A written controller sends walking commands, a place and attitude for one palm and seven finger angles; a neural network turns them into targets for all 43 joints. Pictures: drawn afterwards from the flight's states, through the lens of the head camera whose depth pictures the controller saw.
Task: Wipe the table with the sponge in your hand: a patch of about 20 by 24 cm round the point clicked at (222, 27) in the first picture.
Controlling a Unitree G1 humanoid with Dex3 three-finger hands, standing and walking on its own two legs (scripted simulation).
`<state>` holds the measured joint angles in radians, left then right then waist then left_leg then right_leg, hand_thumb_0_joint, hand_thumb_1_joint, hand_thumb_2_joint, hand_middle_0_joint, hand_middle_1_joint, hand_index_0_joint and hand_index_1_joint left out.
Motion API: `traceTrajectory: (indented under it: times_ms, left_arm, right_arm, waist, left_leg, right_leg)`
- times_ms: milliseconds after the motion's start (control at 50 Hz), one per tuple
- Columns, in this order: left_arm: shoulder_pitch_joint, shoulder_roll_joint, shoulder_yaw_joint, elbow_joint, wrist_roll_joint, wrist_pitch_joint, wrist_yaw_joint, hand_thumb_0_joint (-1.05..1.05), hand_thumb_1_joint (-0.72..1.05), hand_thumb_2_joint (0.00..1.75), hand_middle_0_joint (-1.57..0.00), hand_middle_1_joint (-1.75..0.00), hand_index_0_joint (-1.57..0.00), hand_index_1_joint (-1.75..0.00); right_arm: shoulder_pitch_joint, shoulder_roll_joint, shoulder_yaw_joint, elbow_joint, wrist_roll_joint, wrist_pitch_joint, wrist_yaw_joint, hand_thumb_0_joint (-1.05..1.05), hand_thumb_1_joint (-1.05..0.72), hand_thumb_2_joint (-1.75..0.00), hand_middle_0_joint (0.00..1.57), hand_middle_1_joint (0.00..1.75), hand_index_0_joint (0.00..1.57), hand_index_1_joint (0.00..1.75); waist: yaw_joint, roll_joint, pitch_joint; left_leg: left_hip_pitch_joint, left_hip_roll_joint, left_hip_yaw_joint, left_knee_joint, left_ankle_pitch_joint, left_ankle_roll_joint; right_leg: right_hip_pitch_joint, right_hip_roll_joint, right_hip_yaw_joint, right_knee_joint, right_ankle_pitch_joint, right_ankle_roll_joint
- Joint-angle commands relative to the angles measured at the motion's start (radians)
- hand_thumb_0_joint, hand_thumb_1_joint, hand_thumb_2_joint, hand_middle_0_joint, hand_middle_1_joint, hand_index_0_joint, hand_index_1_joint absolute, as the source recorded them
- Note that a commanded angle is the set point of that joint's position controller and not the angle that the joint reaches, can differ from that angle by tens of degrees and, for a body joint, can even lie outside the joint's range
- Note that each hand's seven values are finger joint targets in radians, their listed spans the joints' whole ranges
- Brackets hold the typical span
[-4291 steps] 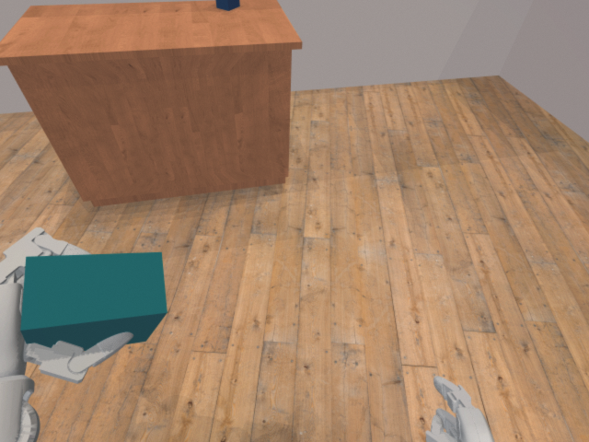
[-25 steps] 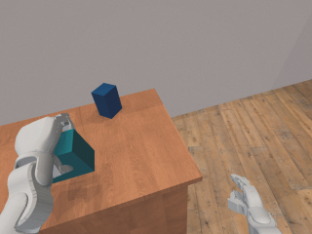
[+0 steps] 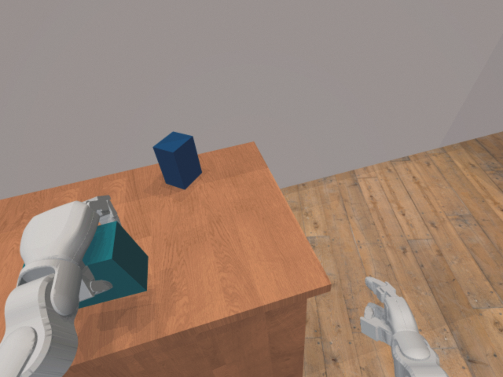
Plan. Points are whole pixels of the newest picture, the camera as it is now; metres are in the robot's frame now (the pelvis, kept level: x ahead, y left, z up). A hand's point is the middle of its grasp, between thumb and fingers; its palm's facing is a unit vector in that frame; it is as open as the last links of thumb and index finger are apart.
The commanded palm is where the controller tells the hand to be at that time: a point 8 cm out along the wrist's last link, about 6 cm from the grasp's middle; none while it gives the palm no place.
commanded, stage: bring the sponge back beside the body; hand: left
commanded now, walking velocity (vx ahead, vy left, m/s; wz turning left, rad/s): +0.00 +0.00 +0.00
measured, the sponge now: (97, 272) +0.21 +0.29 +0.10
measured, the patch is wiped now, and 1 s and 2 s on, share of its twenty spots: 1.00 1.00 1.00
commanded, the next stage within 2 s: step back with the hand held close in 0.84 s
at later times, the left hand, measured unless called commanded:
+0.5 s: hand (68, 275) +0.18 +0.29 +0.14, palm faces +0.12 -0.13 -0.98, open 10.0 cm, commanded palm +0.14 +0.29 +0.21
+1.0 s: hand (70, 271) +0.19 +0.29 +0.14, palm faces +0.18 -0.28 -0.94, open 10.0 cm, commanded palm +0.15 +0.29 +0.20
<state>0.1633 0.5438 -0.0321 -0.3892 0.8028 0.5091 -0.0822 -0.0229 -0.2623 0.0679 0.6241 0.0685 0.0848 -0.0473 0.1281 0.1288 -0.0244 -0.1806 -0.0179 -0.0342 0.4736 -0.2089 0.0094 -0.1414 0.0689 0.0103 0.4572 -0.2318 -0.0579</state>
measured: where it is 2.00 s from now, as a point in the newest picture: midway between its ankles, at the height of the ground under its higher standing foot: outside the picture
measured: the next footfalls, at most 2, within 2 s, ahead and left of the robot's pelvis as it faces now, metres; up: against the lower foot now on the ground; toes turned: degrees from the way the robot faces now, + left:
right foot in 1.74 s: -0.06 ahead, -0.09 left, +0.00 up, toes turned +3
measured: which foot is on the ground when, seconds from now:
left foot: down 0.00-1.00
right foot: down 0.00-1.00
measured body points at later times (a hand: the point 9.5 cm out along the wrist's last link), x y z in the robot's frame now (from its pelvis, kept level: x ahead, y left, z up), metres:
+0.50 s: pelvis +0.00 +0.01 +0.00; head -0.04 -0.03 +0.45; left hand +0.17 +0.29 +0.19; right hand +0.27 -0.17 -0.06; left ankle +0.03 +0.12 -0.74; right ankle +0.01 -0.09 -0.74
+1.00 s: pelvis -0.01 +0.01 +0.00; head -0.04 -0.03 +0.45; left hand +0.17 +0.30 +0.19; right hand +0.26 -0.17 -0.06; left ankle +0.03 +0.12 -0.74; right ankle +0.01 -0.09 -0.74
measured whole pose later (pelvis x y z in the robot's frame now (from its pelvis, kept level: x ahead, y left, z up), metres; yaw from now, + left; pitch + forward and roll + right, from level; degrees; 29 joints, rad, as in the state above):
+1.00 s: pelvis -0.01 +0.01 +0.00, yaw +1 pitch -6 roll -1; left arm 0.28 0.54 0.06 -0.42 0.64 0.40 -0.04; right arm 0.02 -0.26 0.06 0.60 0.06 0.06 -0.05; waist 0.13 0.13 -0.01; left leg -0.18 -0.03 -0.05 0.48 -0.21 0.03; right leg -0.12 0.06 0.00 0.43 -0.22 -0.04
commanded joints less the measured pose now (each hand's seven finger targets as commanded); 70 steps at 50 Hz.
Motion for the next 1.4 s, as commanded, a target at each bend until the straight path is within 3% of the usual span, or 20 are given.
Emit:
traceTrajectory:
  times_ms: [0,200,260,720,860,920,940,960,980,1000,1020,1040,1060,1080,1120,1160,1180,1240,1300,1380]
  left_arm:
    - [-0.169,0.225,0.175,-0.232,0.044,-0.016,0.051,0.00,0.10,1.30,-1.20,-1.60,-1.20,-1.60]
    - [-0.119,0.231,0.193,-0.210,0.047,-0.038,0.060,0.00,0.10,1.30,-1.20,-1.60,-1.20,-1.60]
    - [-0.118,0.235,0.196,-0.262,0.050,-0.045,0.058,0.00,0.10,1.30,-1.20,-1.60,-1.20,-1.60]
    - [-0.043,0.230,0.208,-0.246,0.053,-0.087,0.060,0.00,0.10,1.30,-1.20,-1.60,-1.20,-1.60]
    - [-0.053,0.245,0.229,-0.265,0.051,-0.079,0.068,0.00,0.10,1.30,-1.20,-1.60,-1.20,-1.60]
    - [-0.041,0.223,0.209,-0.233,0.041,-0.079,0.066,0.00,0.10,1.30,-1.20,-1.60,-1.20,-1.60]
    - [-0.084,0.176,0.160,-0.066,0.060,-0.062,0.065,0.00,0.10,1.30,-1.20,-1.60,-1.20,-1.60]
    - [-0.370,0.037,0.362,-0.302,-0.777,-0.312,0.123,0.00,0.10,1.30,-1.20,-1.60,-1.20,-1.60]
    - [-0.108,0.143,0.433,-0.113,-0.810,-0.406,0.146,0.00,0.10,1.30,-1.20,-1.60,-1.20,-1.60]
    - [0.002,0.056,0.359,-0.084,-0.820,-0.433,0.143,0.00,0.10,1.30,-1.20,-1.60,-1.20,-1.60]
    - [0.003,0.087,0.431,-0.194,-0.855,-0.464,0.159,0.00,0.10,1.30,-1.20,-1.60,-1.20,-1.60]
    - [0.009,0.076,0.428,-0.305,-0.868,-0.497,0.167,0.00,0.10,1.30,-1.20,-1.60,-1.20,-1.60]
    - [0.024,0.127,0.482,-0.399,-0.876,-0.533,0.185,0.00,0.10,1.30,-1.20,-1.60,-1.20,-1.60]
    - [0.085,0.089,0.470,-0.453,-0.881,-0.559,0.193,0.00,0.10,1.30,-1.20,-1.60,-1.20,-1.60]
    - [0.176,0.103,0.516,-0.561,-0.891,-0.592,0.215,0.00,0.10,1.30,-1.20,-1.60,-1.20,-1.60]
    - [0.262,0.153,0.592,-0.567,-0.893,-0.614,0.227,0.00,0.10,1.30,-1.20,-1.60,-1.20,-1.60]
    - [0.299,0.100,0.568,-0.554,-0.890,-0.622,0.226,0.00,0.10,1.30,-1.20,-1.60,-1.20,-1.60]
    - [0.325,0.092,0.589,-0.469,-0.894,-0.633,0.229,0.00,0.10,1.30,-1.20,-1.60,-1.20,-1.60]
    - [0.336,0.064,0.575,-0.340,-0.906,-0.626,0.225,0.00,0.10,1.30,-1.20,-1.60,-1.20,-1.60]
    - [0.323,0.030,0.521,-0.302,-0.908,-0.626,0.221,0.00,0.10,1.30,-1.20,-1.60,-1.20,-1.60]
  right_arm:
    - [-0.274,-0.085,-0.035,-0.195,0.000,-0.065,-0.003,0.00,-0.90,-0.90,0.20,0.30,0.20,0.30]
    - [-0.258,-0.087,-0.038,-0.189,-0.003,-0.074,-0.011,0.00,-0.90,-0.90,0.20,0.30,0.20,0.30]
    - [-0.274,-0.087,-0.038,-0.195,-0.003,-0.078,-0.009,0.00,-0.90,-0.90,0.20,0.30,0.20,0.30]
    - [-0.237,-0.088,-0.041,-0.179,-0.012,-0.096,-0.011,0.00,-0.90,-0.90,0.20,0.30,0.20,0.30]
    - [-0.253,-0.087,-0.038,-0.185,-0.008,-0.096,-0.008,0.00,-0.90,-0.90,0.20,0.30,0.20,0.30]
    - [-0.235,-0.088,-0.040,-0.181,-0.010,-0.091,-0.009,0.00,-0.90,-0.90,0.20,0.30,0.20,0.30]
    - [-0.218,-0.095,-0.036,-0.151,-0.008,-0.083,-0.020,0.00,-0.90,-0.90,0.20,0.30,0.20,0.30]
    - [-0.038,-0.046,-0.026,-0.381,0.000,-0.101,-0.013,0.00,-0.90,-0.90,0.20,0.30,0.20,0.30]
    - [0.033,-0.072,-0.016,-0.280,-0.040,-0.116,-0.021,0.00,-0.90,-0.90,0.20,0.30,0.20,0.30]
    - [0.026,-0.050,-0.020,-0.269,-0.037,-0.113,-0.015,0.00,-0.90,-0.90,0.20,0.30,0.20,0.30]
    - [0.096,-0.066,-0.043,-0.274,-0.028,-0.103,-0.016,0.00,-0.90,-0.90,0.20,0.30,0.20,0.30]
    - [0.101,-0.064,-0.044,-0.275,-0.028,-0.106,-0.021,0.00,-0.90,-0.90,0.20,0.30,0.20,0.30]
    - [0.103,-0.073,-0.043,-0.270,-0.036,-0.114,-0.025,0.00,-0.90,-0.90,0.20,0.30,0.20,0.30]
    - [0.107,-0.082,-0.046,-0.267,-0.039,-0.112,-0.029,0.00,-0.90,-0.90,0.20,0.30,0.20,0.30]
    - [0.110,-0.106,-0.067,-0.273,-0.041,-0.115,-0.031,0.00,-0.90,-0.90,0.20,0.30,0.20,0.30]
    - [0.115,-0.113,-0.075,-0.265,-0.049,-0.123,-0.029,0.00,-0.90,-0.90,0.20,0.30,0.20,0.30]
    - [0.126,-0.093,-0.070,-0.255,-0.055,-0.123,-0.026,0.00,-0.90,-0.90,0.20,0.30,0.20,0.30]
    - [0.155,-0.095,-0.093,-0.234,-0.044,-0.120,-0.029,0.00,-0.90,-0.90,0.20,0.30,0.20,0.30]
    - [0.167,-0.098,-0.114,-0.221,-0.027,-0.119,-0.040,0.00,-0.90,-0.90,0.20,0.30,0.20,0.30]
    - [0.158,-0.104,-0.116,-0.220,-0.018,-0.127,-0.043,0.00,-0.90,-0.90,0.20,0.30,0.20,0.30]
  waist:
    - [0.009,-0.055,-0.153]
    - [0.009,-0.065,-0.118]
    - [0.009,-0.013,-0.122]
    - [0.011,-0.053,-0.111]
    - [0.011,-0.008,-0.101]
    - [0.011,-0.049,-0.092]
    - [-0.020,-0.104,-0.017]
    - [-0.118,-0.185,0.235]
    - [-0.081,-0.320,0.080]
    - [-0.091,-0.314,0.058]
    - [-0.091,-0.350,0.002]
    - [-0.101,-0.298,-0.087]
    - [-0.104,-0.176,-0.149]
    - [-0.104,-0.064,-0.222]
    - [-0.094,0.117,-0.263]
    - [-0.086,0.169,-0.215]
    - [-0.090,0.146,-0.202]
    - [-0.108,-0.023,-0.218]
    - [-0.126,-0.157,-0.220]
    - [-0.133,-0.173,-0.175]
  left_leg:
    - [0.052,-0.010,-0.053,-0.044,0.130,0.036]
    - [0.042,-0.006,-0.061,-0.054,0.087,0.037]
    - [0.047,-0.005,-0.073,-0.067,0.083,0.036]
    - [0.041,-0.002,-0.079,-0.080,0.076,0.037]
    - [0.033,0.000,-0.085,-0.086,0.061,0.034]
    - [0.034,-0.001,-0.074,-0.080,0.059,0.035]
    - [0.014,0.000,-0.062,-0.081,0.023,0.031]
    - [0.001,0.005,-0.100,-0.031,-0.213,0.044]
    - [0.018,0.003,-0.108,0.037,-0.197,0.058]
    - [0.022,-0.013,-0.092,0.073,-0.164,0.055]
    - [0.027,0.004,-0.095,0.127,-0.140,0.047]
    - [0.036,0.019,-0.083,0.159,-0.087,0.045]
    - [0.046,0.032,-0.086,0.137,-0.039,0.045]
    - [0.047,0.056,-0.101,0.102,0.049,0.051]
    - [-0.013,0.113,-0.164,0.051,0.198,0.063]
    - [-0.107,0.127,-0.194,0.023,0.163,0.067]
    - [-0.146,0.129,-0.199,0.030,0.197,0.069]
    - [-0.139,0.136,-0.189,0.098,0.305,0.049]
    - [-0.108,0.125,-0.167,0.133,0.255,0.037]
    - [-0.123,0.116,-0.166,0.127,0.108,0.039]
  right_leg:
    - [0.003,-0.045,0.114,-0.095,0.081,-0.016]
    - [-0.015,-0.043,0.111,-0.112,0.014,-0.016]
    - [-0.006,-0.034,0.120,-0.108,0.021,-0.025]
    - [0.010,-0.035,0.080,-0.112,0.023,-0.016]
    - [0.008,-0.025,0.106,-0.114,0.013,-0.025]
    - [-0.004,-0.035,0.082,-0.120,0.004,-0.015]
    - [-0.064,-0.031,0.076,-0.139,-0.035,-0.011]
    - [-0.314,-0.065,0.193,-0.261,-0.163,-0.003]
    - [-0.313,-0.091,0.193,-0.266,-0.183,-0.016]
    - [-0.318,-0.114,0.187,-0.245,-0.159,-0.029]
    - [-0.284,-0.171,0.179,-0.238,-0.111,-0.021]
    - [-0.238,-0.216,0.177,-0.192,0.013,-0.028]
    - [-0.197,-0.227,0.187,-0.137,0.112,-0.034]
    - [-0.134,-0.226,0.144,-0.055,0.217,-0.030]
    - [-0.083,-0.186,0.090,0.048,0.255,-0.002]
    - [-0.085,-0.156,0.075,0.059,0.158,0.009]
    - [-0.077,-0.145,0.054,0.065,0.163,0.013]
    - [-0.086,-0.170,0.066,0.039,0.263,0.007]
    - [-0.138,-0.196,0.075,0.039,0.303,0.002]
    - [-0.214,-0.209,0.077,0.038,0.209,-0.004]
